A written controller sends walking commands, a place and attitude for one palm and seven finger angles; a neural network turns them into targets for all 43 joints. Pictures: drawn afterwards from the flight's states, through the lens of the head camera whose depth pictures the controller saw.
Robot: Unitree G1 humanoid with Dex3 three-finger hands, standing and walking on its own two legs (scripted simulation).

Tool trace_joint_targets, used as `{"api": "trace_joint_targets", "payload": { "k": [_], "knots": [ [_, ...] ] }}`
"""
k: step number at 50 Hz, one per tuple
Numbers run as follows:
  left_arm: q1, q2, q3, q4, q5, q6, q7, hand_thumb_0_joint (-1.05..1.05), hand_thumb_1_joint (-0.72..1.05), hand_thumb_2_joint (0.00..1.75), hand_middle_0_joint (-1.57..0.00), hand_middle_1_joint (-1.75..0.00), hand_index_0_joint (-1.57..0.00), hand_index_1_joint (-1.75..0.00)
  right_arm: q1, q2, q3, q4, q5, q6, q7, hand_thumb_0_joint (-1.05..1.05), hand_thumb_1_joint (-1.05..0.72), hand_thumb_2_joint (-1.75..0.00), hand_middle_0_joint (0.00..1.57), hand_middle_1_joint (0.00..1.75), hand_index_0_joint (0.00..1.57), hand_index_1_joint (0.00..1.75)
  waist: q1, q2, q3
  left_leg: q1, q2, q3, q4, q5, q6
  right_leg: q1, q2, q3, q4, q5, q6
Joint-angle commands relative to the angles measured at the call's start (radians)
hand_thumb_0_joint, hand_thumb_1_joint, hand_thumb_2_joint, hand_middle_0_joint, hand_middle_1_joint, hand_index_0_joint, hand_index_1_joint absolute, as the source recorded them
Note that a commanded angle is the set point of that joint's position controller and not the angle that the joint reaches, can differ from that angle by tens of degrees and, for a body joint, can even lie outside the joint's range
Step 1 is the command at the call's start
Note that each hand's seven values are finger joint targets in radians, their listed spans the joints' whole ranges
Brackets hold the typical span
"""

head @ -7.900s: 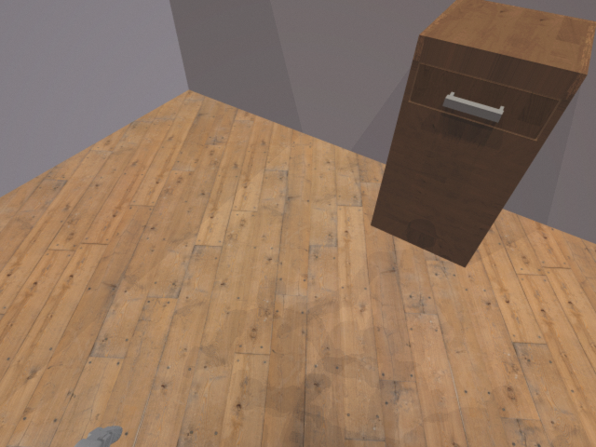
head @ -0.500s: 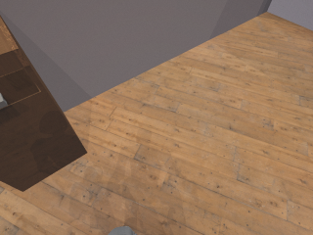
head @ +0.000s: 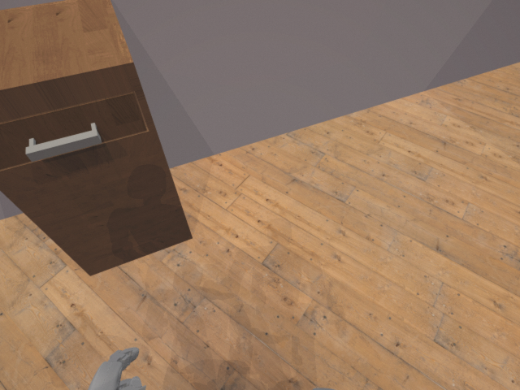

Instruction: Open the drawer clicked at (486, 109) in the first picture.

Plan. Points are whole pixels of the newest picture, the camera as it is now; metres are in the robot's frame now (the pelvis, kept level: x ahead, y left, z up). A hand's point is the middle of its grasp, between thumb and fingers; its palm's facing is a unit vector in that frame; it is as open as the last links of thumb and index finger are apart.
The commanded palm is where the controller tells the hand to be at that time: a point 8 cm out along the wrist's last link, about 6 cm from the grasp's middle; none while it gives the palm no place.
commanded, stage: turn to face it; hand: left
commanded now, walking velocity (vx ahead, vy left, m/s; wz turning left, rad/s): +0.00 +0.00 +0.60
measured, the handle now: (64, 139) +0.67 +0.51 -0.07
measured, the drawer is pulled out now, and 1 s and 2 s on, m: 0.00 0.00 0.00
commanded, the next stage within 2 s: take the last steps up to it in 0.50 s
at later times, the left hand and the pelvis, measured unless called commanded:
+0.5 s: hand out of the picture -0.06 +0.20 -0.17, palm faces +0.33 -0.91 -0.26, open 7.4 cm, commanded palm none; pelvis -0.03 -0.01 +0.00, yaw +17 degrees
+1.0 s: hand out of the picture -0.02 +0.21 -0.16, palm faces +0.35 -0.92 -0.19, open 7.4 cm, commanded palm none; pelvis -0.02 +0.01 +0.01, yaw +21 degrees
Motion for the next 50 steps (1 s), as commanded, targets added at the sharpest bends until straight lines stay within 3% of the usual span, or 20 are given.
{"api": "trace_joint_targets", "payload": {
  "k": [1, 2, 3, 4, 7, 9, 15, 20, 22, 24, 25, 26, 27, 28, 30, 32, 38, 42, 47, 50],
  "knots": [
    [0.113, 0.113, 0.030, -0.062, -0.005, -0.044, 0.013, 0.00, 0.90, 0.90, -0.20, -0.30, -0.20, -0.30, -0.024, -0.204, -0.059, -0.087, 0.010, -0.012, -0.007, 0.00, -0.90, -0.90, 0.20, 0.30, 0.20, 0.30, 0.059, 0.124, -0.175, 0.005, 0.182, -0.277, -0.025, 0.345, 0.088, 0.235, 0.019, -0.011, -0.334, 0.188, -0.016],
    [0.154, 0.164, 0.041, -0.053, 0.003, -0.054, 0.019, 0.00, 0.90, 0.90, -0.20, -0.30, -0.20, -0.30, -0.013, -0.157, -0.054, -0.094, 0.019, -0.013, -0.002, 0.00, -0.90, -0.90, 0.20, 0.30, 0.20, 0.30, 0.074, -0.002, -0.202, -0.130, 0.120, -0.215, 0.074, 0.147, 0.030, 0.395, -0.105, 0.095, -0.455, 0.225, -0.047],
    [0.156, 0.258, 0.059, -0.057, 0.020, -0.060, 0.026, 0.00, 0.90, 0.90, -0.20, -0.30, -0.20, -0.30, 0.000, -0.091, -0.042, -0.116, 0.023, -0.014, 0.001, 0.00, -0.90, -0.90, 0.20, 0.30, 0.20, 0.30, 0.080, -0.305, -0.188, -0.336, -0.033, 0.008, 0.313, -0.284, -0.060, 0.480, -0.393, 0.375, -0.508, 0.306, -0.163],
    [0.144, 0.260, 0.052, -0.069, 0.016, -0.052, 0.028, 0.00, 0.90, 0.90, -0.20, -0.30, -0.20, -0.30, -0.026, -0.148, -0.056, -0.121, 0.010, -0.008, -0.002, 0.00, -0.90, -0.90, 0.20, 0.30, 0.20, 0.30, 0.082, -0.235, -0.158, -0.307, 0.002, 0.014, 0.513, -0.392, -0.061, 0.315, -0.480, 0.380, -0.500, 0.379, -0.244],
    [-0.002, 0.155, 0.027, -0.088, 0.012, -0.053, 0.024, 0.00, 0.90, 0.90, -0.20, -0.30, -0.20, -0.30, 0.012, -0.138, -0.060, -0.058, 0.002, 0.020, 0.015, 0.00, -0.90, -0.90, 0.20, 0.30, 0.20, 0.30, 0.007, -0.168, -0.034, -0.276, 0.061, 0.039, 0.725, -0.217, -0.070, 0.154, -0.307, 0.152, -0.491, 0.293, -0.209],
    [0.005, 0.134, 0.019, -0.086, 0.014, -0.057, 0.019, 0.00, 0.90, 0.90, -0.20, -0.30, -0.20, -0.30, 0.037, -0.117, -0.054, -0.045, 0.002, 0.025, 0.024, 0.00, -0.90, -0.90, 0.20, 0.30, 0.20, 0.30, 0.000, -0.195, -0.018, -0.270, 0.066, 0.075, 0.740, -0.153, -0.083, 0.141, -0.258, 0.039, -0.481, 0.309, -0.177],
    [0.135, 0.157, 0.027, -0.029, 0.021, -0.056, 0.020, 0.00, 0.90, 0.90, -0.20, -0.30, -0.20, -0.30, -0.049, -0.106, -0.041, -0.052, 0.007, 0.028, 0.024, 0.00, -0.90, -0.90, 0.20, 0.30, 0.20, 0.30, 0.059, -0.227, -0.024, -0.250, 0.090, 0.123, 0.568, -0.179, -0.101, 0.234, -0.287, -0.004, -0.475, 0.368, -0.193],
    [0.193, 0.190, 0.037, 0.009, 0.031, -0.052, 0.018, 0.00, 0.90, 0.90, -0.20, -0.30, -0.20, -0.30, -0.105, -0.082, -0.018, -0.058, 0.017, 0.011, 0.019, 0.00, -0.90, -0.90, 0.20, 0.30, 0.20, 0.30, 0.093, -0.240, -0.070, -0.138, 0.085, 0.181, 0.323, -0.252, -0.086, 0.275, -0.321, -0.024, -0.402, 0.563, -0.219],
    [0.198, 0.202, 0.043, 0.020, 0.032, -0.050, 0.017, 0.00, 0.90, 0.90, -0.20, -0.30, -0.20, -0.30, -0.079, -0.072, -0.010, -0.049, 0.021, -0.001, 0.013, 0.00, -0.90, -0.90, 0.20, 0.30, 0.20, 0.30, 0.085, -0.247, -0.109, -0.065, 0.066, 0.202, 0.204, -0.243, -0.072, 0.287, -0.318, -0.034, -0.352, 0.644, -0.213],
    [0.172, 0.197, 0.042, 0.031, 0.022, -0.044, 0.015, 0.00, 0.90, 0.90, -0.20, -0.30, -0.20, -0.30, -0.009, -0.087, -0.009, -0.025, 0.019, -0.012, 0.008, 0.00, -0.90, -0.90, 0.20, 0.30, 0.20, 0.30, 0.041, -0.210, -0.139, 0.084, 0.059, 0.214, -0.004, -0.068, -0.059, 0.231, -0.285, -0.088, -0.264, 0.590, -0.153],
    [0.165, 0.171, 0.037, 0.030, 0.011, -0.039, 0.013, 0.00, 0.90, 0.90, -0.20, -0.30, -0.20, -0.30, 0.042, -0.129, -0.017, -0.012, 0.019, -0.025, 0.009, 0.00, -0.90, -0.90, 0.20, 0.30, 0.20, 0.30, 0.008, -0.095, -0.175, 0.219, 0.111, 0.161, -0.139, 0.079, -0.045, 0.156, -0.251, -0.130, -0.135, 0.498, -0.105],
    [0.194, 0.101, 0.025, 0.003, 0.003, -0.033, 0.010, 0.00, 0.90, 0.90, -0.20, -0.30, -0.20, -0.30, 0.068, -0.232, -0.040, -0.016, 0.008, -0.036, 0.003, 0.00, -0.90, -0.90, 0.20, 0.30, 0.20, 0.30, 0.000, 0.197, -0.204, 0.376, 0.361, -0.148, -0.174, 0.390, 0.049, -0.103, -0.123, -0.175, 0.061, 0.080, -0.029],
    [0.141, 0.070, 0.002, -0.016, 0.008, -0.025, 0.012, 0.00, 0.90, 0.90, -0.20, -0.30, -0.20, -0.30, 0.106, -0.285, -0.049, -0.003, 0.013, -0.027, -0.008, 0.00, -0.90, -0.90, 0.20, 0.30, 0.20, 0.30, -0.024, 0.275, -0.191, 0.333, 0.476, -0.233, -0.158, 0.693, 0.158, -0.166, -0.077, -0.095, 0.184, -0.235, -0.011],
    [0.125, 0.093, 0.008, -0.011, 0.011, -0.017, 0.014, 0.00, 0.90, 0.90, -0.20, -0.30, -0.20, -0.30, 0.093, -0.266, -0.041, 0.000, 0.006, -0.021, -0.011, 0.00, -0.90, -0.90, 0.20, 0.30, 0.20, 0.30, -0.017, 0.167, -0.172, 0.266, 0.477, -0.152, -0.140, 0.609, 0.198, -0.130, -0.092, -0.050, 0.268, -0.208, -0.029],
    [0.118, 0.089, 0.011, 0.037, 0.012, -0.012, 0.011, 0.00, 0.90, 0.90, -0.20, -0.30, -0.20, -0.30, 0.003, -0.196, -0.020, -0.004, 0.006, -0.031, -0.031, 0.00, -0.90, -0.90, 0.20, 0.30, 0.20, 0.30, 0.015, 0.236, -0.124, 0.222, 0.370, -0.089, -0.153, 0.578, 0.157, -0.155, -0.091, -0.007, 0.313, -0.091, -0.021],
    [0.147, 0.083, 0.010, 0.067, 0.013, -0.019, -0.002, 0.00, 0.90, 0.90, -0.20, -0.30, -0.20, -0.30, -0.017, -0.157, -0.004, -0.008, 0.006, -0.038, -0.032, 0.00, -0.90, -0.90, 0.20, 0.30, 0.20, 0.30, 0.030, 0.172, -0.096, 0.213, 0.319, -0.039, -0.176, 0.462, 0.140, -0.142, -0.071, -0.026, 0.335, -0.017, -0.019],
    [0.127, 0.063, -0.003, 0.092, 0.026, -0.035, -0.021, 0.00, 0.90, 0.90, -0.20, -0.30, -0.20, -0.30, 0.104, -0.129, -0.005, 0.042, 0.008, -0.065, -0.030, 0.00, -0.90, -0.90, 0.20, 0.30, 0.20, 0.30, 0.006, 0.109, -0.021, 0.227, 0.309, -0.100, -0.306, -0.001, 0.154, -0.202, -0.063, -0.037, 0.274, 0.059, -0.019],
    [0.072, 0.039, -0.005, 0.077, 0.027, -0.045, -0.027, 0.00, 0.90, 0.90, -0.20, -0.30, -0.20, -0.30, 0.161, -0.112, -0.012, 0.067, 0.003, -0.076, -0.033, 0.00, -0.90, -0.90, 0.20, 0.30, 0.20, 0.30, -0.008, 0.094, 0.023, 0.221, 0.328, -0.142, -0.343, -0.106, 0.175, -0.209, -0.072, -0.036, 0.147, 0.057, -0.025],
    [0.047, 0.017, -0.006, 0.071, 0.021, -0.052, -0.033, 0.00, 0.90, 0.90, -0.20, -0.30, -0.20, -0.30, 0.154, -0.124, -0.014, 0.087, -0.003, -0.074, -0.031, 0.00, -0.90, -0.90, 0.20, 0.30, 0.20, 0.30, 0.001, 0.127, 0.060, 0.094, 0.327, -0.150, -0.358, -0.251, 0.168, -0.063, -0.054, -0.060, -0.043, 0.044, -0.041],
    [0.117, 0.014, 0.002, 0.099, 0.021, -0.061, -0.035, 0.00, 0.90, 0.90, -0.20, -0.30, -0.20, -0.30, 0.141, -0.119, -0.011, 0.105, -0.001, -0.071, -0.029, 0.00, -0.90, -0.90, 0.20, 0.30, 0.20, 0.30, 0.043, 0.093, 0.041, -0.009, 0.294, -0.118, -0.299, -0.284, 0.141, 0.128, -0.014, -0.083, -0.179, 0.100, -0.048]
  ]
}}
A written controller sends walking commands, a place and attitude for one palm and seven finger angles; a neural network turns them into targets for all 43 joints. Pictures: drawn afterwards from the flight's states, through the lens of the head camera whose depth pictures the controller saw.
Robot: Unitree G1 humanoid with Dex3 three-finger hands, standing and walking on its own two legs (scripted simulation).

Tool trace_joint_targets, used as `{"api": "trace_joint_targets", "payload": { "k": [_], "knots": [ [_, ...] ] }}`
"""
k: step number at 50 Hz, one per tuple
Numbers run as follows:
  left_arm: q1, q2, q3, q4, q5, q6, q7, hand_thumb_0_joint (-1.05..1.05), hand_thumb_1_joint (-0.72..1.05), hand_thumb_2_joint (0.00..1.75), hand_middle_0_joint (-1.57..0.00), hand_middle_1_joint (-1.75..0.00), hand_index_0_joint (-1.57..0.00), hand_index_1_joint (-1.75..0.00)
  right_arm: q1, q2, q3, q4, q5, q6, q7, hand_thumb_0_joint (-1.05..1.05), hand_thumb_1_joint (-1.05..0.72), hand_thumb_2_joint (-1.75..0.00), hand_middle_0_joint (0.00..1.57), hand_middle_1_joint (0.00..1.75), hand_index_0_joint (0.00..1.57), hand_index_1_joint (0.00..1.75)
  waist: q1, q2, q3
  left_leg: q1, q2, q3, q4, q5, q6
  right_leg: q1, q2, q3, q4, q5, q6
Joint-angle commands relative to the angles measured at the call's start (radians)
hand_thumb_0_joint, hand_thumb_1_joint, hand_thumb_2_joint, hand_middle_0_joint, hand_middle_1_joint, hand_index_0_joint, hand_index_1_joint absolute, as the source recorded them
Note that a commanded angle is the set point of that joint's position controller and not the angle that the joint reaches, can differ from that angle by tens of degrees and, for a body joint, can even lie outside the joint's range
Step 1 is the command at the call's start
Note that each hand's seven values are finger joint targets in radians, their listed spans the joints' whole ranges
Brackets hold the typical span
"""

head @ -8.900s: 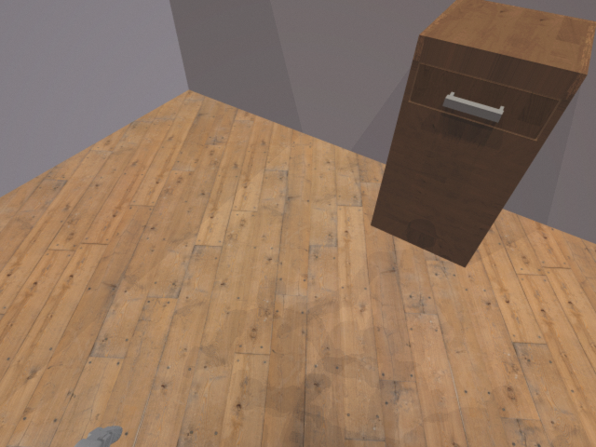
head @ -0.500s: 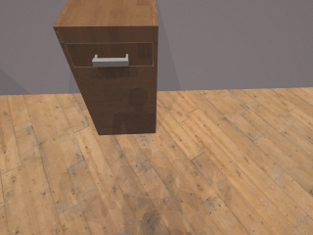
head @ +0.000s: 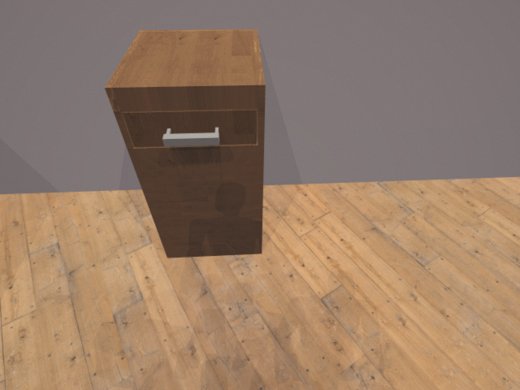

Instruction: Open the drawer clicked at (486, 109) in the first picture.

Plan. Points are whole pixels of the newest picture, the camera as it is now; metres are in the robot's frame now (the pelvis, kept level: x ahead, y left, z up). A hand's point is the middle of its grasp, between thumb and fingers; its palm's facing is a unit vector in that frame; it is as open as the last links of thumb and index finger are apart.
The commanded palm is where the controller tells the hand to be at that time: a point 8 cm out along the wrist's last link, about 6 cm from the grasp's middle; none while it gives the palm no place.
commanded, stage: take the last steps up to it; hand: left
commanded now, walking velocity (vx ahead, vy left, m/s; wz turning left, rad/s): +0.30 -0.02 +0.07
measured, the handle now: (192, 135) +0.82 +0.22 -0.08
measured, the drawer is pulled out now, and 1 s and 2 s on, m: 0.00 0.00 0.00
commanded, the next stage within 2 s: come to a stop and stand still in 0.78 s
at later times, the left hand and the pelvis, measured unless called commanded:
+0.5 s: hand out of the picture +0.01 +0.10 -0.16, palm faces +0.20 -0.97 -0.14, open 7.4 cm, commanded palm none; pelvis +0.13 -0.02 +0.00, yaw +4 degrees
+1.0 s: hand (171, 275) +0.40 +0.21 -0.17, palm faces +0.06 -0.97 -0.22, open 7.4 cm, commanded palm none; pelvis +0.31 +0.02 -0.01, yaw +2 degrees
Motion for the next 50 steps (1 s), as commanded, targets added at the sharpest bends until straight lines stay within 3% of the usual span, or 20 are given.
{"api": "trace_joint_targets", "payload": {
  "k": [1, 2, 3, 4, 5, 9, 12, 19, 24, 26, 28, 29, 30, 31, 32, 35, 38, 45, 48, 50],
  "knots": [
    [0.068, 0.062, 0.022, -0.030, 0.001, -0.042, 0.001, 0.00, 0.90, 0.90, -0.20, -0.30, -0.20, -0.30, -0.028, -0.147, -0.025, -0.044, 0.003, -0.015, -0.003, 0.00, -0.90, -0.90, 0.20, 0.30, 0.20, 0.30, 0.068, 0.082, 0.091, -0.255, 0.223, -0.237, -0.104, -0.253, 0.101, 0.217, 0.044, -0.028, -0.206, 0.093, -0.009],
    [0.142, 0.081, 0.028, 0.001, 0.003, -0.052, 0.007, 0.00, 0.90, 0.90, -0.20, -0.30, -0.20, -0.30, -0.028, -0.123, -0.022, -0.037, 0.007, -0.017, -0.002, 0.00, -0.90, -0.90, 0.20, 0.30, 0.20, 0.30, 0.098, 0.017, 0.072, -0.325, 0.167, -0.189, 0.019, -0.259, 0.067, 0.338, 0.017, 0.010, -0.292, 0.083, -0.018],
    [0.229, 0.149, 0.040, 0.026, 0.011, -0.067, 0.016, 0.00, 0.90, 0.90, -0.20, -0.30, -0.20, -0.30, -0.012, -0.071, -0.009, -0.044, 0.016, -0.022, 0.002, 0.00, -0.90, -0.90, 0.20, 0.30, 0.20, 0.30, 0.130, -0.168, 0.024, -0.464, 0.067, -0.061, 0.268, -0.261, 0.019, 0.481, -0.147, 0.219, -0.404, -0.113, -0.067],
    [0.313, 0.224, 0.058, 0.040, 0.005, -0.067, 0.027, 0.00, 0.90, 0.90, -0.20, -0.30, -0.20, -0.30, -0.060, -0.046, -0.005, -0.090, 0.016, -0.024, 0.007, 0.00, -0.90, -0.90, 0.20, 0.30, 0.20, 0.30, 0.167, -0.351, 0.043, -0.616, 0.004, 0.015, 0.515, -0.354, -0.003, 0.490, -0.353, 0.543, -0.566, -0.262, -0.166],
    [0.306, 0.211, 0.052, 0.039, -0.007, -0.062, 0.034, 0.00, 0.90, 0.90, -0.20, -0.30, -0.20, -0.30, -0.102, -0.103, -0.020, -0.103, 0.006, -0.018, 0.014, 0.00, -0.90, -0.90, 0.20, 0.30, 0.20, 0.30, 0.155, -0.201, 0.088, -0.617, 0.052, -0.044, 0.638, -0.308, -0.001, 0.382, -0.386, 0.563, -0.630, -0.368, -0.206],
    [0.137, 0.076, 0.019, 0.015, -0.010, -0.086, 0.039, 0.00, 0.90, 0.90, -0.20, -0.30, -0.20, -0.30, -0.028, -0.052, -0.030, -0.031, 0.000, 0.004, 0.031, 0.00, -0.90, -0.90, 0.20, 0.30, 0.20, 0.30, 0.041, -0.077, 0.143, -0.529, 0.127, -0.042, 0.738, -0.022, -0.025, 0.170, -0.241, 0.272, -0.623, -0.141, -0.145],
    [0.185, 0.044, 0.006, 0.044, -0.010, -0.101, 0.040, 0.00, 0.90, 0.90, -0.20, -0.30, -0.20, -0.30, 0.003, -0.020, -0.027, -0.010, -0.001, 0.013, 0.036, 0.00, -0.90, -0.90, 0.20, 0.30, 0.20, 0.30, 0.028, -0.085, 0.123, -0.515, 0.126, -0.013, 0.721, 0.069, -0.049, 0.187, -0.179, 0.131, -0.611, 0.084, -0.129],
    [0.299, 0.044, 0.000, 0.106, -0.003, -0.121, 0.045, 0.00, 0.90, 0.90, -0.20, -0.30, -0.20, -0.30, -0.175, -0.023, -0.023, -0.073, 0.005, 0.004, 0.047, 0.00, -0.90, -0.90, 0.20, 0.30, 0.20, 0.30, 0.060, -0.107, 0.152, -0.607, 0.150, 0.015, 0.550, 0.106, -0.061, 0.298, -0.197, 0.105, -0.588, 0.297, -0.180],
    [0.336, 0.054, 0.003, 0.134, 0.002, -0.113, 0.048, 0.00, 0.90, 0.90, -0.20, -0.30, -0.20, -0.30, -0.295, 0.002, -0.008, -0.113, 0.009, -0.015, 0.053, 0.00, -0.90, -0.90, 0.20, 0.30, 0.20, 0.30, 0.086, -0.137, 0.159, -0.485, 0.114, 0.069, 0.335, 0.065, -0.029, 0.305, -0.198, 0.073, -0.525, 0.460, -0.182],
    [0.332, 0.068, 0.010, 0.136, 0.004, -0.106, 0.049, 0.00, 0.90, 0.90, -0.20, -0.30, -0.20, -0.30, -0.286, -0.006, -0.009, -0.114, 0.011, -0.024, 0.052, 0.00, -0.90, -0.90, 0.20, 0.30, 0.20, 0.30, 0.079, -0.131, 0.140, -0.401, 0.096, 0.082, 0.280, 0.020, -0.008, 0.304, -0.208, 0.073, -0.475, 0.489, -0.183],
    [0.306, 0.073, 0.013, 0.135, 0.000, -0.101, 0.049, 0.00, 0.90, 0.90, -0.20, -0.30, -0.20, -0.30, -0.162, -0.029, -0.015, -0.078, 0.005, -0.035, 0.038, 0.00, -0.90, -0.90, 0.20, 0.30, 0.20, 0.30, 0.013, -0.100, 0.070, -0.181, 0.044, 0.116, 0.161, 0.053, 0.006, 0.263, -0.166, 0.025, -0.291, 0.627, -0.155],
    [0.300, 0.058, 0.012, 0.132, -0.004, -0.101, 0.047, 0.00, 0.90, 0.90, -0.20, -0.30, -0.20, -0.30, -0.019, -0.072, -0.024, -0.034, 0.000, -0.044, 0.027, 0.00, -0.90, -0.90, 0.20, 0.30, 0.20, 0.30, -0.045, -0.026, -0.026, 0.038, 0.061, 0.086, 0.096, 0.114, 0.018, 0.192, -0.119, -0.010, -0.085, 0.600, -0.128],
    [0.347, 0.010, 0.005, 0.120, -0.013, -0.097, 0.041, 0.00, 0.90, 0.90, -0.20, -0.30, -0.20, -0.30, 0.111, -0.189, -0.049, -0.006, -0.009, -0.054, 0.014, 0.00, -0.90, -0.90, 0.20, 0.30, 0.20, 0.30, -0.073, 0.200, -0.168, 0.289, 0.299, -0.204, 0.082, 0.202, 0.088, -0.023, -0.008, -0.078, 0.187, 0.227, -0.075],
    [0.325, -0.011, -0.005, 0.087, -0.017, -0.097, 0.037, 0.00, 0.90, 0.90, -0.20, -0.30, -0.20, -0.30, 0.180, -0.243, -0.056, 0.011, 0.006, -0.046, 0.004, 0.00, -0.90, -0.90, 0.20, 0.30, 0.20, 0.30, -0.079, 0.313, -0.211, 0.366, 0.465, -0.441, -0.033, 0.330, 0.164, -0.198, 0.069, -0.037, 0.424, -0.221, -0.056],
    [0.272, 0.014, 0.005, 0.071, -0.012, -0.091, 0.041, 0.00, 0.90, 0.90, -0.20, -0.30, -0.20, -0.30, 0.131, -0.230, -0.055, 0.002, 0.014, -0.035, 0.000, 0.00, -0.90, -0.90, 0.20, 0.30, 0.20, 0.30, -0.065, 0.177, -0.141, 0.266, 0.485, -0.406, -0.071, 0.252, 0.194, -0.228, 0.025, 0.030, 0.512, -0.217, -0.078],
    [0.187, -0.005, 0.013, 0.080, -0.005, -0.075, 0.024, 0.00, 0.90, 0.90, -0.20, -0.30, -0.20, -0.30, -0.062, -0.091, -0.019, -0.044, 0.013, -0.051, -0.005, 0.00, -0.90, -0.90, 0.20, 0.30, 0.20, 0.30, 0.008, 0.061, 0.060, -0.059, 0.374, -0.203, -0.140, 0.236, 0.135, -0.209, -0.057, 0.058, 0.513, -0.017, -0.058],
    [0.220, -0.039, 0.016, 0.080, 0.001, -0.050, 0.020, 0.00, 0.90, 0.90, -0.20, -0.30, -0.20, -0.30, -0.063, -0.052, -0.004, -0.033, 0.014, -0.065, -0.007, 0.00, -0.90, -0.90, 0.20, 0.30, 0.20, 0.30, 0.051, 0.095, 0.055, -0.133, 0.307, -0.065, -0.166, 0.350, 0.114, -0.137, -0.046, 0.041, 0.431, 0.063, -0.040],
    [0.054, -0.005, 0.015, -0.003, -0.002, -0.033, 0.016, 0.00, 0.90, 0.90, -0.20, -0.30, -0.20, -0.30, -0.038, -0.070, -0.009, -0.040, 0.004, -0.058, -0.011, 0.00, -0.90, -0.90, 0.20, 0.30, 0.20, 0.30, 0.040, 0.103, 0.077, -0.058, 0.295, -0.007, -0.126, 0.563, 0.138, -0.144, -0.034, 0.023, 0.104, 0.144, -0.027],
    [0.042, -0.001, 0.002, -0.008, -0.005, -0.032, 0.029, 0.00, 0.90, 0.90, -0.20, -0.30, -0.20, -0.30, -0.050, -0.092, -0.005, -0.030, 0.002, -0.038, -0.020, 0.00, -0.90, -0.90, 0.20, 0.30, 0.20, 0.30, 0.042, 0.108, 0.045, -0.027, 0.279, 0.016, -0.008, 0.748, 0.094, 0.004, 0.013, -0.009, -0.092, 0.169, -0.032],
    [0.086, 0.050, 0.007, 0.002, -0.003, -0.038, 0.036, 0.00, 0.90, 0.90, -0.20, -0.30, -0.20, -0.30, -0.040, -0.092, -0.005, -0.016, 0.013, -0.023, -0.019, 0.00, -0.90, -0.90, 0.20, 0.30, 0.20, 0.30, 0.068, 0.051, 0.019, -0.052, 0.241, 0.027, 0.085, 0.632, 0.036, 0.134, 0.011, -0.010, -0.258, 0.356, -0.030]
  ]
}}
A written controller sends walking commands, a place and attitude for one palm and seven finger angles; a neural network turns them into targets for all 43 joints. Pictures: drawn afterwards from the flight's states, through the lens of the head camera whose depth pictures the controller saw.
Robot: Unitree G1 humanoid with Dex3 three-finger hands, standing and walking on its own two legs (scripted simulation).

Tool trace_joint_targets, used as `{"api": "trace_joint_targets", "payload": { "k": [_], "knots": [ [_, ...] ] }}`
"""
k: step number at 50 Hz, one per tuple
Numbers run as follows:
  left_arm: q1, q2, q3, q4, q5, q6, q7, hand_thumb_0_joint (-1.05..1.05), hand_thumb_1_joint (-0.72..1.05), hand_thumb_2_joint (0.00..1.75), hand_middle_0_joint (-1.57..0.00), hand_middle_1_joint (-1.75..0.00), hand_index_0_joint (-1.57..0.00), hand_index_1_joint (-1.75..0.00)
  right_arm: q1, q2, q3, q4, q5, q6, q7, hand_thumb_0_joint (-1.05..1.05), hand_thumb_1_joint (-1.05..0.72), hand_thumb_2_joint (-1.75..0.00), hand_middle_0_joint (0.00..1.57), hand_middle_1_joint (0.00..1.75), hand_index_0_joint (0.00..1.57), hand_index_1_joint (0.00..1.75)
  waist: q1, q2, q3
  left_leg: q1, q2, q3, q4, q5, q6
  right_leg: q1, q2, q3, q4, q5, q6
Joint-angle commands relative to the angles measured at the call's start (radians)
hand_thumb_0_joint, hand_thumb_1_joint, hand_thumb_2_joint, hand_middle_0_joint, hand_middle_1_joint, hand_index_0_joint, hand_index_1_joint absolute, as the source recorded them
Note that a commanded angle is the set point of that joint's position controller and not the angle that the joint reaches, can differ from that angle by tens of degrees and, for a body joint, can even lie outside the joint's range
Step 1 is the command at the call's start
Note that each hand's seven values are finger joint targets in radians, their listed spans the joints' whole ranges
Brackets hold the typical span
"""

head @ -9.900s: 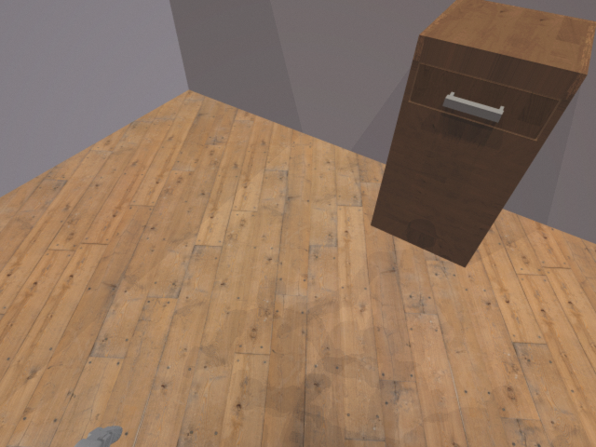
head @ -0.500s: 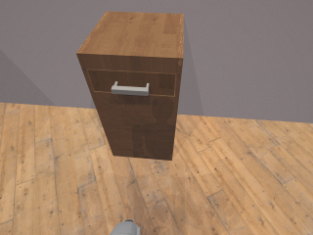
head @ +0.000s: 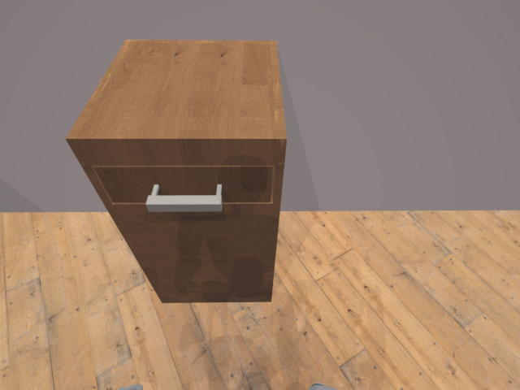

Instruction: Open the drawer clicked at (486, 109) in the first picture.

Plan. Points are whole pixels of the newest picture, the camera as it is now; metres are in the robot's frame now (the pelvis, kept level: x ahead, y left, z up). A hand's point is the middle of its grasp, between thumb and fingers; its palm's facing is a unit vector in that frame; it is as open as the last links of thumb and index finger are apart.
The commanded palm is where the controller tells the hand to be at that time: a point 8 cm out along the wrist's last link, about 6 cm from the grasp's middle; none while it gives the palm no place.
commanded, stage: come to a stop and stand still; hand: left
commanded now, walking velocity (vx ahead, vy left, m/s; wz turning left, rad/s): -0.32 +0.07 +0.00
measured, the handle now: (186, 196) +0.52 +0.19 -0.07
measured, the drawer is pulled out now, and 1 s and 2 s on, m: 0.00 0.00 0.00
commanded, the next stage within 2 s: look again from close up in 1.76 s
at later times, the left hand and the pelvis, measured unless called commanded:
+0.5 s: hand out of the picture +0.05 +0.22 -0.17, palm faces +0.06 -0.97 -0.25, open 7.4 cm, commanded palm none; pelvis -0.02 +0.03 -0.01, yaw -1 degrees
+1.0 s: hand out of the picture -0.03 +0.23 -0.17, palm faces +0.03 -0.98 -0.20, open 7.4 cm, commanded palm none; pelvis -0.03 +0.05 +0.00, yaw +0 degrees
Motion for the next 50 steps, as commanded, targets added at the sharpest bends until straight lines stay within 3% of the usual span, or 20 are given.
{"api": "trace_joint_targets", "payload": {
  "k": [1, 2, 3, 4, 6, 10, 16, 17, 19, 20, 21, 22, 24, 27, 29, 31, 32, 34, 40, 50],
  "knots": [
    [0.192, 0.095, 0.000, 0.015, 0.005, -0.009, 0.012, 0.00, 0.90, 0.90, -0.20, -0.30, -0.20, -0.30, 0.029, -0.100, -0.016, -0.042, 0.017, 0.011, -0.002, 0.00, -0.90, -0.90, 0.20, 0.30, 0.20, 0.30, 0.066, 0.010, -0.054, -0.141, 0.157, -0.082, 0.124, 0.494, 0.012, 0.325, -0.045, 0.062, -0.226, 0.512, -0.011],
    [0.193, 0.150, 0.009, 0.012, 0.006, -0.012, 0.019, 0.00, 0.90, 0.90, -0.20, -0.30, -0.20, -0.30, 0.068, -0.076, -0.020, -0.044, 0.025, 0.022, 0.003, 0.00, -0.90, -0.90, 0.20, 0.30, 0.20, 0.30, 0.047, -0.086, -0.092, -0.236, 0.073, -0.061, 0.224, 0.187, -0.023, 0.402, -0.185, 0.209, -0.161, 0.881, -0.097],
    [0.202, 0.188, 0.014, 0.010, 0.000, -0.012, 0.019, 0.00, 0.90, 0.90, -0.20, -0.30, -0.20, -0.30, 0.107, -0.069, -0.025, -0.042, 0.031, 0.040, 0.001, 0.00, -0.90, -0.90, 0.20, 0.30, 0.20, 0.30, 0.038, -0.125, -0.139, -0.256, 0.016, -0.054, 0.350, -0.199, -0.040, 0.425, -0.311, 0.243, -0.183, 1.085, -0.199],
    [0.197, 0.193, 0.018, 0.004, -0.001, -0.008, 0.024, 0.00, 0.90, 0.90, -0.20, -0.30, -0.20, -0.30, 0.075, -0.067, -0.028, -0.049, 0.032, 0.053, -0.004, 0.00, -0.90, -0.90, 0.20, 0.30, 0.20, 0.30, 0.055, -0.130, -0.153, -0.258, 0.012, -0.087, 0.500, -0.328, -0.039, 0.402, -0.343, 0.260, -0.224, 1.099, -0.259],
    [0.126, 0.172, 0.026, -0.022, 0.003, 0.003, 0.039, 0.00, 0.90, 0.90, -0.20, -0.30, -0.20, -0.30, 0.038, -0.073, -0.028, -0.060, 0.030, 0.069, -0.005, 0.00, -0.90, -0.90, 0.20, 0.30, 0.20, 0.30, 0.061, -0.175, -0.157, -0.303, 0.013, -0.172, 0.682, -0.344, -0.036, 0.347, -0.332, 0.274, -0.252, 0.954, -0.285],
    [-0.011, 0.162, 0.031, -0.082, 0.010, 0.025, 0.045, 0.00, 0.90, 0.90, -0.20, -0.30, -0.20, -0.30, 0.045, -0.057, -0.034, -0.066, 0.029, 0.091, 0.010, 0.00, -0.90, -0.90, 0.20, 0.30, 0.20, 0.30, 0.015, -0.088, -0.161, -0.272, 0.017, -0.172, 0.637, -0.243, -0.049, 0.245, -0.260, 0.158, -0.290, 0.634, -0.213],
    [-0.009, 0.162, 0.038, -0.088, 0.019, 0.036, 0.033, 0.00, 0.90, 0.90, -0.20, -0.30, -0.20, -0.30, 0.075, -0.047, -0.030, -0.082, 0.020, 0.078, 0.022, 0.00, -0.90, -0.90, 0.20, 0.30, 0.20, 0.30, 0.012, -0.169, -0.157, -0.186, -0.001, -0.111, 0.325, -0.119, -0.045, 0.182, -0.185, 0.180, -0.345, 0.128, -0.159],
    [0.001, 0.205, 0.029, -0.118, 0.011, 0.025, 0.074, 0.00, 0.90, 0.90, -0.20, -0.30, -0.20, -0.30, 0.126, -0.135, -0.048, -0.148, 0.032, 0.048, 0.017, 0.00, -0.90, -0.90, 0.20, 0.30, 0.20, 0.30, -0.062, -0.057, -0.399, -0.182, -0.009, -0.053, 0.183, -0.127, -0.066, 0.461, -0.210, 0.231, -0.160, 0.558, -0.143],
    [0.058, 0.119, 0.013, -0.123, -0.010, 0.040, 0.059, 0.00, 0.90, 0.90, -0.20, -0.30, -0.20, -0.30, 0.037, -0.121, -0.035, -0.196, 0.017, 0.036, 0.012, 0.00, -0.90, -0.90, 0.20, 0.30, 0.20, 0.30, -0.002, 0.150, -0.298, -0.074, 0.050, -0.121, -0.071, 0.079, -0.026, 0.237, -0.084, 0.075, -0.049, 0.085, -0.073],
    [0.059, 0.073, -0.005, -0.127, -0.013, 0.053, 0.044, 0.00, 0.90, 0.90, -0.20, -0.30, -0.20, -0.30, 0.021, -0.183, -0.040, -0.231, 0.004, 0.039, 0.012, 0.00, -0.90, -0.90, 0.20, 0.30, 0.20, 0.30, -0.005, 0.351, -0.180, -0.133, 0.212, -0.322, -0.104, 0.130, 0.038, 0.063, 0.017, -0.019, 0.027, -0.206, -0.022],
    [0.061, 0.064, -0.004, -0.138, -0.012, 0.065, 0.035, 0.00, 0.90, 0.90, -0.20, -0.30, -0.20, -0.30, -0.044, -0.205, -0.043, -0.271, -0.007, 0.054, 0.009, 0.00, -0.90, -0.90, 0.20, 0.30, 0.20, 0.30, 0.016, 0.353, -0.059, -0.230, 0.279, -0.354, -0.123, 0.187, 0.112, -0.014, 0.065, 0.009, 0.123, -0.262, -0.021],
    [0.043, 0.073, 0.002, -0.137, -0.006, 0.076, 0.031, 0.00, 0.90, 0.90, -0.20, -0.30, -0.20, -0.30, -0.094, -0.188, -0.039, -0.291, -0.007, 0.060, 0.008, 0.00, -0.90, -0.90, 0.20, 0.30, 0.20, 0.30, 0.019, 0.286, 0.028, -0.356, 0.272, -0.329, -0.160, 0.023, 0.139, 0.015, 0.060, 0.051, 0.185, -0.254, -0.038],
    [0.069, 0.077, -0.002, -0.127, -0.001, 0.069, 0.018, 0.00, 0.90, 0.90, -0.20, -0.30, -0.20, -0.30, -0.145, -0.173, -0.022, -0.297, -0.006, 0.061, 0.016, 0.00, -0.90, -0.90, 0.20, 0.30, 0.20, 0.30, 0.047, 0.205, 0.158, -0.513, 0.217, -0.304, -0.169, -0.116, 0.120, 0.064, 0.071, 0.070, 0.208, -0.184, -0.035],
    [0.163, 0.062, -0.013, -0.106, -0.002, 0.039, 0.006, 0.00, 0.90, 0.90, -0.20, -0.30, -0.20, -0.30, -0.100, -0.172, -0.010, -0.286, -0.003, 0.054, 0.018, 0.00, -0.90, -0.90, 0.20, 0.30, 0.20, 0.30, 0.067, 0.032, 0.167, -0.459, 0.168, -0.256, -0.090, -0.161, 0.086, 0.155, 0.075, 0.047, -0.072, -0.077, -0.031],
    [0.168, 0.108, -0.019, -0.108, 0.001, 0.011, 0.009, 0.00, 0.90, 0.90, -0.20, -0.30, -0.20, -0.30, -0.034, -0.141, 0.001, -0.274, 0.013, 0.052, 0.015, 0.00, -0.90, -0.90, 0.20, 0.30, 0.20, 0.30, 0.026, -0.104, 0.135, -0.357, 0.047, -0.185, 0.039, -0.162, 0.035, 0.089, -0.016, 0.278, -0.293, -0.170, -0.084],
    [0.126, 0.137, -0.019, -0.121, -0.002, 0.005, 0.005, 0.00, 0.90, 0.90, -0.20, -0.30, -0.20, -0.30, 0.035, -0.114, 0.006, -0.244, 0.012, 0.047, 0.020, 0.00, -0.90, -0.90, 0.20, 0.30, 0.20, 0.30, -0.031, 0.005, 0.039, -0.127, 0.006, -0.173, 0.051, -0.063, 0.028, -0.034, -0.071, 0.321, -0.355, -0.290, -0.127],
    [0.113, 0.141, -0.017, -0.122, -0.003, 0.000, 0.005, 0.00, 0.90, 0.90, -0.20, -0.30, -0.20, -0.30, 0.053, -0.121, 0.005, -0.232, 0.012, 0.047, 0.020, 0.00, -0.90, -0.90, 0.20, 0.30, 0.20, 0.30, -0.034, -0.067, -0.018, -0.100, 0.028, -0.175, 0.049, -0.079, 0.034, -0.025, -0.028, 0.289, -0.352, -0.326, -0.102],
    [0.102, 0.123, -0.021, -0.118, -0.003, 0.001, 0.008, 0.00, 0.90, 0.90, -0.20, -0.30, -0.20, -0.30, 0.060, -0.140, 0.002, -0.216, 0.011, 0.043, 0.021, 0.00, -0.90, -0.90, 0.20, 0.30, 0.20, 0.30, -0.030, -0.146, -0.016, -0.119, 0.043, -0.190, 0.023, -0.088, 0.040, 0.005, -0.010, 0.244, -0.354, -0.316, -0.080],
    [0.173, 0.087, -0.029, -0.068, -0.003, 0.002, 0.008, 0.00, 0.90, 0.90, -0.20, -0.30, -0.20, -0.30, 0.011, -0.152, 0.013, -0.179, 0.010, 0.020, 0.019, 0.00, -0.90, -0.90, 0.20, 0.30, 0.20, 0.30, 0.020, 0.077, 0.006, -0.267, 0.104, -0.279, -0.167, -0.181, 0.051, 0.183, 0.037, 0.153, -0.259, -0.092, -0.056],
    [0.197, 0.053, -0.041, 0.014, -0.004, -0.004, 0.012, 0.00, 0.90, 0.90, -0.20, -0.30, -0.20, -0.30, 0.064, -0.131, 0.030, -0.090, 0.013, 0.016, 0.011, 0.00, -0.90, -0.90, 0.20, 0.30, 0.20, 0.30, 0.022, 0.046, 0.045, -0.270, 0.105, -0.268, -0.185, -0.130, 0.042, 0.227, 0.020, 0.142, -0.271, -0.028, -0.059]
  ]
}}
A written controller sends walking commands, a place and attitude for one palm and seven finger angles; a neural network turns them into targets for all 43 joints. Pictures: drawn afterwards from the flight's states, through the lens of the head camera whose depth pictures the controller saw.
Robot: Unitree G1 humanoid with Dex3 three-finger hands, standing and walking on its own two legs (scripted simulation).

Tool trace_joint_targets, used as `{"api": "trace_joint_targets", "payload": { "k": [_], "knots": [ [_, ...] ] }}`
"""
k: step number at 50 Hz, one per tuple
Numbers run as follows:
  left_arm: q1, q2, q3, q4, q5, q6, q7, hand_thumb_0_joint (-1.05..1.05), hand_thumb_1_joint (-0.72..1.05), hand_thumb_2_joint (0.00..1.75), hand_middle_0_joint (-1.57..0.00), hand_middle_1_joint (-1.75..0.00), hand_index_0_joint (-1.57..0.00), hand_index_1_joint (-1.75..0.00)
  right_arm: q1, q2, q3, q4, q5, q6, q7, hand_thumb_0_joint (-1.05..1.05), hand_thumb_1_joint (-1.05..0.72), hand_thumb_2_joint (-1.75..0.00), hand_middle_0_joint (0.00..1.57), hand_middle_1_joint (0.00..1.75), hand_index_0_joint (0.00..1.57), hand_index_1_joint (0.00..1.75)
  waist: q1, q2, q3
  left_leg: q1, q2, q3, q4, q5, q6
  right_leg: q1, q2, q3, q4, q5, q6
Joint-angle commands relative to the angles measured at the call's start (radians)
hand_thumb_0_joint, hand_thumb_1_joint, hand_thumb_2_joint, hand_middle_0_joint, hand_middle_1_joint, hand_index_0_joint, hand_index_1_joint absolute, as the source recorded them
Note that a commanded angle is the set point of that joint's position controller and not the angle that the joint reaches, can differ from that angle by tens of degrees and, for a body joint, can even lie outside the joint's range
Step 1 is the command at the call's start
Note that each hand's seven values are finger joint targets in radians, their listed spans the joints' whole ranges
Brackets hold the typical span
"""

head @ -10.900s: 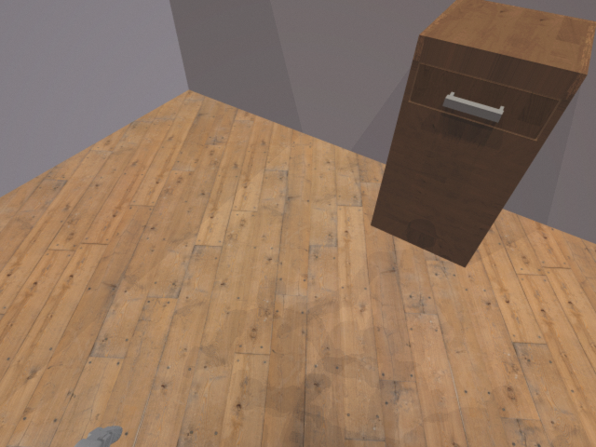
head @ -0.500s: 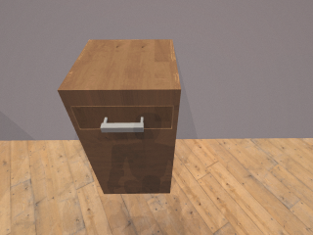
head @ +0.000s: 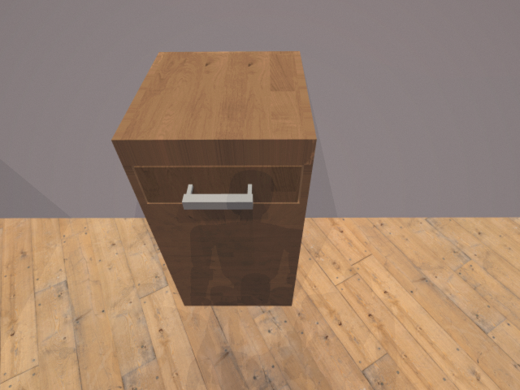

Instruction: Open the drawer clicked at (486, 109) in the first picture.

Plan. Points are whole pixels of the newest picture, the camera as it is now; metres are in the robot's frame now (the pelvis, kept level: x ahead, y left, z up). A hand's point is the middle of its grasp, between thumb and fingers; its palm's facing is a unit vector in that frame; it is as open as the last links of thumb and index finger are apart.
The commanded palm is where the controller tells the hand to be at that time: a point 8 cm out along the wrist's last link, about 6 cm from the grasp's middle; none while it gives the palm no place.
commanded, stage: come to a stop and stand still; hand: left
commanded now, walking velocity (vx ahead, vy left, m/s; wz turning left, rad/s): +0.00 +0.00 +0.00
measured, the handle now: (219, 194) +0.55 +0.13 -0.07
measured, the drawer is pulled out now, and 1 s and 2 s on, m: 0.00 0.00 0.00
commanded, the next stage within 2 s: look again from close up in 0.76 s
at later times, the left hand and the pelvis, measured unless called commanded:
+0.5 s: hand out of the picture +0.04 +0.15 -0.17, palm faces +0.04 -0.98 -0.20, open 7.3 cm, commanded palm none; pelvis +0.04 -0.02 +0.00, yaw +0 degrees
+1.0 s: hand out of the picture +0.04 +0.13 -0.17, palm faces +0.04 -0.98 -0.18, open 7.3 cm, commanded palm none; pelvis +0.05 -0.03 +0.00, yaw +0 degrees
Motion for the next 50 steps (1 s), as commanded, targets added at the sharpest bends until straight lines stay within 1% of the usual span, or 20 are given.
{"api": "trace_joint_targets", "payload": {
  "k": [1, 4, 5, 9, 13, 16, 18, 19, 21, 22, 25, 27, 31, 34, 36, 38, 40, 45, 49, 50],
  "knots": [
    [0.026, 0.098, 0.016, -0.027, -0.001, -0.026, 0.006, 0.00, 0.90, 0.90, -0.20, -0.30, -0.20, -0.30, 0.007, -0.093, -0.010, -0.046, 0.003, -0.028, -0.004, 0.00, -0.90, -0.90, 0.20, 0.30, 0.20, 0.30, 0.010, 0.014, 0.076, -0.165, 0.159, -0.202, -0.211, -0.182, -0.005, 0.080, -0.038, 0.068, -0.051, -0.061, -0.053],
    [0.026, 0.093, 0.013, -0.010, -0.003, -0.031, 0.007, 0.00, 0.90, 0.90, -0.20, -0.30, -0.20, -0.30, 0.019, -0.082, -0.005, -0.026, 0.005, -0.031, -0.007, 0.00, -0.90, -0.90, 0.20, 0.30, 0.20, 0.30, 0.006, -0.012, 0.075, -0.143, 0.152, -0.181, -0.185, -0.121, -0.008, 0.086, -0.048, 0.080, -0.062, -0.031, -0.055],
    [0.025, 0.092, 0.012, -0.007, -0.003, -0.031, 0.008, 0.00, 0.90, 0.90, -0.20, -0.30, -0.20, -0.30, 0.023, -0.079, -0.005, -0.018, 0.005, -0.032, -0.007, 0.00, -0.90, -0.90, 0.20, 0.30, 0.20, 0.30, 0.003, 0.000, 0.081, -0.133, 0.149, -0.179, -0.182, -0.100, -0.009, 0.080, -0.047, 0.082, -0.064, -0.025, -0.056],
    [0.024, 0.087, 0.011, 0.010, -0.006, -0.036, 0.010, 0.00, 0.90, 0.90, -0.20, -0.30, -0.20, -0.30, 0.034, -0.069, 0.000, 0.005, 0.006, -0.039, -0.011, 0.00, -0.90, -0.90, 0.20, 0.30, 0.20, 0.30, 0.000, -0.016, 0.048, -0.081, 0.150, -0.152, -0.149, 0.015, -0.013, 0.096, -0.054, 0.080, -0.059, 0.044, -0.055],
    [0.020, 0.083, 0.009, 0.021, -0.007, -0.038, 0.012, 0.00, 0.90, 0.90, -0.20, -0.30, -0.20, -0.30, 0.035, -0.062, 0.002, 0.021, 0.008, -0.040, -0.015, 0.00, -0.90, -0.90, 0.20, 0.30, 0.20, 0.30, -0.004, -0.035, 0.047, -0.054, 0.150, -0.140, -0.130, 0.068, -0.016, 0.096, -0.057, 0.084, -0.061, 0.082, -0.055],
    [0.018, 0.081, 0.010, 0.027, -0.007, -0.037, 0.013, 0.00, 0.90, 0.90, -0.20, -0.30, -0.20, -0.30, 0.032, -0.059, 0.003, 0.032, 0.008, -0.041, -0.016, 0.00, -0.90, -0.90, 0.20, 0.30, 0.20, 0.30, -0.004, -0.019, 0.047, -0.040, 0.154, -0.134, -0.127, 0.099, -0.018, 0.097, -0.056, 0.079, -0.055, 0.102, -0.054],
    [0.020, 0.083, 0.011, 0.030, -0.007, -0.039, 0.013, 0.00, 0.90, 0.90, -0.20, -0.30, -0.20, -0.30, 0.028, -0.055, 0.003, 0.036, 0.008, -0.041, -0.017, 0.00, -0.90, -0.90, 0.20, 0.30, 0.20, 0.30, -0.005, -0.027, 0.038, -0.031, 0.151, -0.126, -0.117, 0.100, -0.019, 0.106, -0.059, 0.084, -0.060, 0.122, -0.056],
    [0.017, 0.083, 0.011, 0.032, -0.007, -0.039, 0.013, 0.00, 0.90, 0.90, -0.20, -0.30, -0.20, -0.30, 0.024, -0.052, 0.002, 0.039, 0.008, -0.040, -0.017, 0.00, -0.90, -0.90, 0.20, 0.30, 0.20, 0.30, -0.005, -0.030, 0.052, -0.036, 0.149, -0.127, -0.116, 0.093, -0.020, 0.102, -0.059, 0.088, -0.061, 0.124, -0.057],
    [0.019, 0.081, 0.011, 0.035, -0.006, -0.039, 0.014, 0.00, 0.90, 0.90, -0.20, -0.30, -0.20, -0.30, 0.021, -0.050, 0.003, 0.043, 0.008, -0.041, -0.018, 0.00, -0.90, -0.90, 0.20, 0.30, 0.20, 0.30, -0.004, -0.022, 0.051, -0.027, 0.150, -0.124, -0.113, 0.117, -0.021, 0.107, -0.059, 0.087, -0.062, 0.150, -0.058],
    [0.021, 0.083, 0.010, 0.037, -0.007, -0.040, 0.014, 0.00, 0.90, 0.90, -0.20, -0.30, -0.20, -0.30, 0.020, -0.048, 0.002, 0.047, 0.008, -0.040, -0.019, 0.00, -0.90, -0.90, 0.20, 0.30, 0.20, 0.30, -0.004, -0.038, 0.044, -0.021, 0.149, -0.122, -0.111, 0.111, -0.022, 0.110, -0.061, 0.088, -0.064, 0.151, -0.058],
    [0.019, 0.084, 0.011, 0.039, -0.007, -0.040, 0.014, 0.00, 0.90, 0.90, -0.20, -0.30, -0.20, -0.30, 0.020, -0.046, 0.001, 0.052, 0.008, -0.040, -0.020, 0.00, -0.90, -0.90, 0.20, 0.30, 0.20, 0.30, -0.006, -0.033, 0.043, -0.011, 0.150, -0.117, -0.109, 0.123, -0.025, 0.115, -0.061, 0.087, -0.065, 0.173, -0.060],
    [0.021, 0.082, 0.011, 0.041, -0.008, -0.040, 0.014, 0.00, 0.90, 0.90, -0.20, -0.30, -0.20, -0.30, 0.015, -0.045, 0.002, 0.056, 0.007, -0.039, -0.021, 0.00, -0.90, -0.90, 0.20, 0.30, 0.20, 0.30, -0.004, -0.015, 0.045, -0.010, 0.151, -0.116, -0.109, 0.119, -0.026, 0.115, -0.060, 0.088, -0.071, 0.163, -0.060],
    [0.020, 0.083, 0.011, 0.042, -0.007, -0.039, 0.014, 0.00, 0.90, 0.90, -0.20, -0.30, -0.20, -0.30, 0.014, -0.041, 0.003, 0.062, 0.008, -0.038, -0.021, 0.00, -0.90, -0.90, 0.20, 0.30, 0.20, 0.30, -0.002, -0.010, 0.059, -0.017, 0.151, -0.116, -0.115, 0.107, -0.027, 0.123, -0.060, 0.085, -0.079, 0.152, -0.061],
    [0.023, 0.086, 0.010, 0.046, -0.009, -0.041, 0.014, 0.00, 0.90, 0.90, -0.20, -0.30, -0.20, -0.30, 0.019, -0.041, 0.002, 0.067, 0.007, -0.038, -0.022, 0.00, -0.90, -0.90, 0.20, 0.30, 0.20, 0.30, -0.002, -0.021, 0.040, -0.008, 0.149, -0.113, -0.110, 0.101, -0.029, 0.137, -0.063, 0.089, -0.083, 0.163, -0.064],
    [0.023, 0.082, 0.009, 0.045, -0.009, -0.039, 0.014, 0.00, 0.90, 0.90, -0.20, -0.30, -0.20, -0.30, 0.018, -0.041, 0.004, 0.070, 0.007, -0.037, -0.023, 0.00, -0.90, -0.90, 0.20, 0.30, 0.20, 0.30, -0.001, -0.004, 0.057, -0.014, 0.151, -0.116, -0.118, 0.099, -0.029, 0.130, -0.060, 0.085, -0.086, 0.148, -0.064],
    [0.026, 0.082, 0.010, 0.047, -0.009, -0.039, 0.014, 0.00, 0.90, 0.90, -0.20, -0.30, -0.20, -0.30, 0.019, -0.037, 0.003, 0.073, 0.007, -0.037, -0.022, 0.00, -0.90, -0.90, 0.20, 0.30, 0.20, 0.30, 0.000, -0.014, 0.051, -0.010, 0.150, -0.114, -0.115, 0.095, -0.030, 0.135, -0.060, 0.087, -0.090, 0.146, -0.064],
    [0.024, 0.082, 0.009, 0.048, -0.009, -0.038, 0.014, 0.00, 0.90, 0.90, -0.20, -0.30, -0.20, -0.30, 0.024, -0.035, 0.004, 0.078, 0.007, -0.037, -0.023, 0.00, -0.90, -0.90, 0.20, 0.30, 0.20, 0.30, -0.001, 0.001, 0.059, -0.010, 0.153, -0.114, -0.121, 0.098, -0.030, 0.135, -0.058, 0.084, -0.091, 0.143, -0.066],
    [0.031, 0.075, 0.008, 0.050, -0.009, -0.039, 0.015, 0.00, 0.90, 0.90, -0.20, -0.30, -0.20, -0.30, 0.032, -0.031, 0.005, 0.085, 0.007, -0.037, -0.024, 0.00, -0.90, -0.90, 0.20, 0.30, 0.20, 0.30, 0.001, -0.020, 0.070, -0.016, 0.153, -0.117, -0.127, 0.089, -0.029, 0.136, -0.057, 0.082, -0.098, 0.128, -0.065],
    [0.037, 0.076, 0.008, 0.052, -0.011, -0.041, 0.015, 0.00, 0.90, 0.90, -0.20, -0.30, -0.20, -0.30, 0.040, -0.027, 0.004, 0.089, 0.008, -0.038, -0.024, 0.00, -0.90, -0.90, 0.20, 0.30, 0.20, 0.30, 0.001, -0.027, 0.047, -0.008, 0.150, -0.112, -0.116, 0.090, -0.031, 0.150, -0.060, 0.085, -0.097, 0.151, -0.066],
    [0.034, 0.073, 0.007, 0.053, -0.009, -0.040, 0.016, 0.00, 0.90, 0.90, -0.20, -0.30, -0.20, -0.30, 0.040, -0.025, 0.003, 0.090, 0.008, -0.037, -0.024, 0.00, -0.90, -0.90, 0.20, 0.30, 0.20, 0.30, 0.000, -0.025, 0.068, -0.012, 0.152, -0.114, -0.123, 0.086, -0.031, 0.137, -0.056, 0.084, -0.098, 0.140, -0.067]
  ]
}}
